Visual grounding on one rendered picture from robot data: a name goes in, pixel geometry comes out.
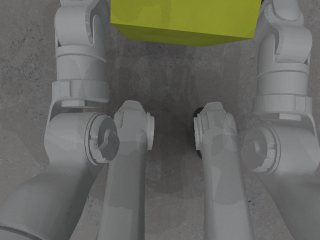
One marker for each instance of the right robot thigh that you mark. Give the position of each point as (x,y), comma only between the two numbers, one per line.
(226,207)

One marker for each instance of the right robot forearm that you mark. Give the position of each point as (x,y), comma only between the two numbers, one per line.
(283,52)

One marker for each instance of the robot thigh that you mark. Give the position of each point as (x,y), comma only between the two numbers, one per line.
(226,207)
(123,210)

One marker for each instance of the left robot thigh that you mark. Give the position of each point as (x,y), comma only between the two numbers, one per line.
(123,210)

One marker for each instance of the right robot upper arm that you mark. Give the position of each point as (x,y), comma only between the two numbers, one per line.
(285,159)

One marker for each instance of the left robot upper arm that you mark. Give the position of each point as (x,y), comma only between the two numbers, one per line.
(49,205)

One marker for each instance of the carton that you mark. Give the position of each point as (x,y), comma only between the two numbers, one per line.
(199,23)

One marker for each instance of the left robot forearm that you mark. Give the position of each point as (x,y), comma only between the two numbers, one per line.
(80,51)

